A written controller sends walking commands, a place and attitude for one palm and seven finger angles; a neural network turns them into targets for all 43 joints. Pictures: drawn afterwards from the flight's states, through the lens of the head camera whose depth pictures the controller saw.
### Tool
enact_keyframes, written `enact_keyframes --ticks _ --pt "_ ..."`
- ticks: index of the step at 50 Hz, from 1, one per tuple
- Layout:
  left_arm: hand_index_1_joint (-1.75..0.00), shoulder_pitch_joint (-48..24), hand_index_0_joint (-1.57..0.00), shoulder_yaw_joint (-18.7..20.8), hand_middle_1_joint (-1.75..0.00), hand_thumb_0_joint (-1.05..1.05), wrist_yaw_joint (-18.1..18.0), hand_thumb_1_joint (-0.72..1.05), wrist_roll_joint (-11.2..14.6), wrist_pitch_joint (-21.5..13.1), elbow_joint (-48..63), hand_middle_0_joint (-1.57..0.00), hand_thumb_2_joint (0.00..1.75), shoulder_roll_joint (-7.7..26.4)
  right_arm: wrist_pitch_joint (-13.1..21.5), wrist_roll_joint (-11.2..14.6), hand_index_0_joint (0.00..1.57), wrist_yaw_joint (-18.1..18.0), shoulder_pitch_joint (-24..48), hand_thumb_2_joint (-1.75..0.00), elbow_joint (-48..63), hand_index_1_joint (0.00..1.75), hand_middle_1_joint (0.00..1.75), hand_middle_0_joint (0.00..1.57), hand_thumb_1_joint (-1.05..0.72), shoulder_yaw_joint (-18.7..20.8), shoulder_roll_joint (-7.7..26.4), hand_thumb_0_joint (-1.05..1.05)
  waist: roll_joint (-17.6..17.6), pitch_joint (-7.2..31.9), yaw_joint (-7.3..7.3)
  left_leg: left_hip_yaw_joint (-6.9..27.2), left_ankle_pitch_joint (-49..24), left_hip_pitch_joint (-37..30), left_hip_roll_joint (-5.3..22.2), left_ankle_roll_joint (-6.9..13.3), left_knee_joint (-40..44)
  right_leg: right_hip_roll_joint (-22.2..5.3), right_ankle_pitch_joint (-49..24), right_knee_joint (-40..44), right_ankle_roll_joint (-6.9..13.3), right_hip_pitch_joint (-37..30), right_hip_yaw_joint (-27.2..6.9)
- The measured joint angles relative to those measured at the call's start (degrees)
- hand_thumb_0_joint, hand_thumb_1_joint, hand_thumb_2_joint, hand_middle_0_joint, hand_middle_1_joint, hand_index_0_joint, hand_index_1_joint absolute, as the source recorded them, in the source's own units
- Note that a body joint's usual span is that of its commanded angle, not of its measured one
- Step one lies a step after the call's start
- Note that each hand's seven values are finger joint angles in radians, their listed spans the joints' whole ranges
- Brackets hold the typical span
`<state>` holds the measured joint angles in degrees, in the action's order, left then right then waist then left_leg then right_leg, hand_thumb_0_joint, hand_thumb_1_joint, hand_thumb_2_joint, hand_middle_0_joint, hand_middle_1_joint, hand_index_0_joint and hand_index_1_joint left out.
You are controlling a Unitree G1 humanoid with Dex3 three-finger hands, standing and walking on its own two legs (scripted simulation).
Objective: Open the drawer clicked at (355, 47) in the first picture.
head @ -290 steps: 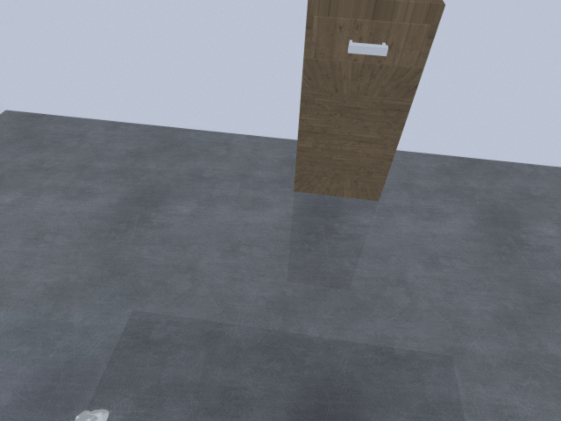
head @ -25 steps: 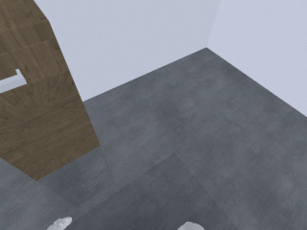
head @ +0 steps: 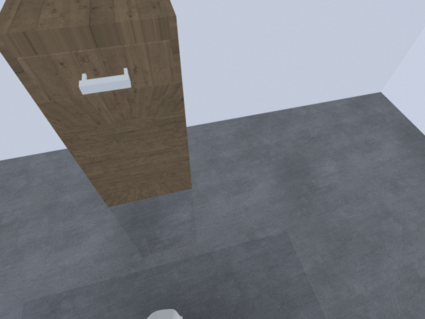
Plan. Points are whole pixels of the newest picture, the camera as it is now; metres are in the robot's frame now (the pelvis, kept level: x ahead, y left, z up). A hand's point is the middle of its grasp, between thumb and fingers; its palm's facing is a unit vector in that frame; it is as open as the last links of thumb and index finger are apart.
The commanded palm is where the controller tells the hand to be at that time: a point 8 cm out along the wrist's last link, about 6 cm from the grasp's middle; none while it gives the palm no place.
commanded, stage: turn to face it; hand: left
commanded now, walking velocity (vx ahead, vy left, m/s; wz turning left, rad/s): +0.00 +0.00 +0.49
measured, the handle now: (105, 79) +0.70 +0.35 +0.01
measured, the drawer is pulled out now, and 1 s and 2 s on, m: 0.00 0.00 0.00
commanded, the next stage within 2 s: take the last steps up to it in 0.54 s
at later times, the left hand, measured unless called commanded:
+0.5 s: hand out of the picture +0.07 +0.24 -0.15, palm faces +0.22 -0.94 -0.25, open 7.4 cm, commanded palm none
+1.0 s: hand out of the picture -0.07 +0.17 -0.17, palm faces +0.41 -0.89 -0.18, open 7.3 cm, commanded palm none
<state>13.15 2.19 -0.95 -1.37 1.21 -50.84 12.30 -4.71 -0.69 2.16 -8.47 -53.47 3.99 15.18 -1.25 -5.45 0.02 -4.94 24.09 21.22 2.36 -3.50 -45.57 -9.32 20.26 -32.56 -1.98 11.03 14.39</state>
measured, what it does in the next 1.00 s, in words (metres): steps on the spot, turning left: left foot, then right foot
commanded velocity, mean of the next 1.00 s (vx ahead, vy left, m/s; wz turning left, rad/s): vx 0.11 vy -0.02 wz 0.18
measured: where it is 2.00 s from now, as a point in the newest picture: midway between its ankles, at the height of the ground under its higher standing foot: (207, 300)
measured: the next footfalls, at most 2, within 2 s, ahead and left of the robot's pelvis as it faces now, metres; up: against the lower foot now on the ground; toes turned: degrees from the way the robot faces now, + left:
left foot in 0.04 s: +0.04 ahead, +0.12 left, +0.00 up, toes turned +9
right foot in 0.56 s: +0.08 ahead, -0.10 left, +0.00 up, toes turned +9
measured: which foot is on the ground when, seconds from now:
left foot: up 0.00-0.02, down 0.04-0.58, up 0.60-0.98, down 1.00-1.00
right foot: down 0.00-0.06, up 0.08-0.54, down 0.56-1.00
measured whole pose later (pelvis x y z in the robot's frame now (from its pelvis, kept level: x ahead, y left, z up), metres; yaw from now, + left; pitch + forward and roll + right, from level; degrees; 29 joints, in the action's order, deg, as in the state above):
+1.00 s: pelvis +0.04 +0.02 +0.00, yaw +18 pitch +0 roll -1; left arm 23.9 2.6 -0.3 -1.1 -0.8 -63.5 10.0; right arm 0.0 -1.3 0.7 -14.2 -60.2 2.5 10.9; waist -0.3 0.8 -2.4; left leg -5.5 19.6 12.4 4.1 -0.4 -29.8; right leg -3.0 17.2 -26.7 -0.3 8.7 8.7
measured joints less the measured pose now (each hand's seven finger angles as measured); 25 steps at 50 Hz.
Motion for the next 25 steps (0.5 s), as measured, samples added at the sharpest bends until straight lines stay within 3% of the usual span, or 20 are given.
enact_keyframes --ticks 2,3,5,7,10,15,25 --pt "-0.30 1.1 -0.21 0.6 -0.30 0.00 0.1 0.90 0.2 0.4 -0.6 -0.20 0.90 1.2 0.8 0.0 0.19 0.1 0.6 -0.90 1.0 0.30 0.30 0.20 -0.91 -0.3 0.0 0.01 -0.7 0.2 -0.46 -1.3 -5.1 -3.4 -0.4 0.9 8.1 -1.2 1.9 -3.3 -1.1 1.0 1.2" --pt "-0.30 1.5 -0.21 1.0 -0.30 0.00 0.2 0.90 0.5 0.7 -0.9 -0.20 0.90 1.9 1.4 -0.2 0.19 0.1 1.1 -0.90 1.5 0.30 0.30 0.20 -0.91 -0.4 -0.1 0.01 -1.3 0.3 -0.57 -1.6 -5.6 -3.8 -1.0 3.5 9.5 -2.1 2.8 -6.8 -1.6 2.7 0.7" --pt "-0.30 1.4 -0.20 1.7 -0.30 0.00 -0.1 0.90 0.6 2.0 -1.9 -0.20 0.90 3.3 2.6 0.0 0.19 -0.2 2.0 -0.90 2.2 0.30 0.30 0.20 -0.91 -0.7 -0.7 0.01 -2.4 -0.1 -1.13 -1.4 -4.2 -2.9 -1.7 6.1 7.5 -1.4 10.1 -17.6 -2.5 7.4 -4.5" --pt "-0.30 1.0 -0.20 2.1 -0.30 0.00 -0.4 0.90 0.7 3.0 -3.0 -0.20 0.90 4.0 3.3 0.0 0.20 -0.9 1.9 -0.90 2.6 0.30 0.30 0.20 -0.91 -1.1 -1.2 0.01 -2.2 0.0 -1.15 -0.4 -4.1 -3.6 -1.7 6.8 8.4 0.6 11.0 -26.7 -2.9 11.5 -8.4" --pt "-0.30 0.1 -0.20 2.5 -0.30 0.01 -0.1 0.91 0.7 2.9 -3.3 -0.19 0.90 4.5 3.5 -0.1 0.20 -1.6 1.3 -0.90 2.5 0.30 0.30 0.20 -0.90 -1.7 -1.9 0.00 -1.8 0.3 -1.21 1.1 -6.6 -5.9 -2.4 6.7 12.8 1.8 6.0 -32.5 -3.5 15.1 -11.0" --pt "-0.30 -1.0 -0.20 2.2 -0.30 0.01 0.2 0.91 0.7 2.3 -2.3 -0.19 0.90 4.0 3.4 0.0 0.20 -1.7 -0.2 -0.90 1.5 0.30 0.30 0.20 -0.90 -2.4 -3.1 0.00 -1.0 1.4 -1.13 3.4 -9.6 -8.6 -3.6 7.3 18.4 2.7 1.4 -30.2 -4.2 16.4 -12.7" --pt "-0.30 -3.4 -0.20 0.7 -0.30 0.00 -0.2 0.91 1.1 1.8 -1.9 -0.19 0.90 0.5 2.8 -0.5 0.20 -2.0 -3.6 -0.90 -1.0 0.30 0.30 0.20 -0.90 -2.1 -4.5 0.01 1.1 2.4 1.10 6.4 -9.9 -9.0 -5.4 6.2 18.6 6.1 3.7 -13.0 -3.1 9.5 -12.6"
